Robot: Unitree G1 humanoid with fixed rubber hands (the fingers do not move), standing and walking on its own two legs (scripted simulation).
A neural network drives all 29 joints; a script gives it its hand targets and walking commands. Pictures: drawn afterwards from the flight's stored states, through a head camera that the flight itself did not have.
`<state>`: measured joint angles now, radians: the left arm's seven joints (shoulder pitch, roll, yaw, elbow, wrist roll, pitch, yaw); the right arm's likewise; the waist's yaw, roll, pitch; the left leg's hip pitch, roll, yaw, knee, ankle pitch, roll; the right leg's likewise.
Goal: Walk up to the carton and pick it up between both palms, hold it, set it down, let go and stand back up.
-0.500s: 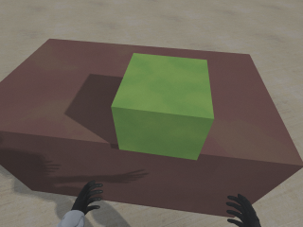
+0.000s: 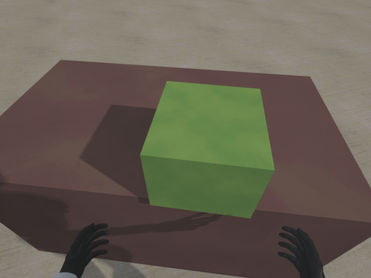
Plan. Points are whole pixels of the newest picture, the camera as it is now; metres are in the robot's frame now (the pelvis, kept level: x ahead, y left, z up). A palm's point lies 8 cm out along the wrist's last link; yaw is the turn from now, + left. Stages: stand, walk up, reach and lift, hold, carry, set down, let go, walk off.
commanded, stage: reach and lift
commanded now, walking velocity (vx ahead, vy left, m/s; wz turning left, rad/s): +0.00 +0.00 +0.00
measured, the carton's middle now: (206, 145) +0.47 +0.00 +0.01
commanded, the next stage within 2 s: none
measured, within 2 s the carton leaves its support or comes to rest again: neither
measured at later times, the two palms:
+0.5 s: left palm (80, 231) +0.20 +0.26 +0.00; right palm (313, 246) +0.22 -0.22 +0.01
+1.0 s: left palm (86, 179) +0.29 +0.26 +0.07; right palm (319, 198) +0.30 -0.23 +0.07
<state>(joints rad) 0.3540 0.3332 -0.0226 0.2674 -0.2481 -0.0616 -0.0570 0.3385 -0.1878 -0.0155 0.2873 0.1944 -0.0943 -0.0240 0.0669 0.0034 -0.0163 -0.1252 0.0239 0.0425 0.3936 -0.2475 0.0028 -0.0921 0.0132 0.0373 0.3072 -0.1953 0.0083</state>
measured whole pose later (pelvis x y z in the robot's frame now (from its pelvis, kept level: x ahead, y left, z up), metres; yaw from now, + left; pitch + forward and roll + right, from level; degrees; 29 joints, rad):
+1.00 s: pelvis -0.01 +0.00 +0.00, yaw +1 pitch +1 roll -1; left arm -0.17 0.42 0.05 0.32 -0.33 0.19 -0.06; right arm -0.13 -0.31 -0.03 0.29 0.33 0.13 -0.09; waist 0.02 -0.01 -0.02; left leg -0.15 0.02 0.02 0.33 -0.19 0.00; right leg -0.10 0.01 0.02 0.22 -0.13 0.01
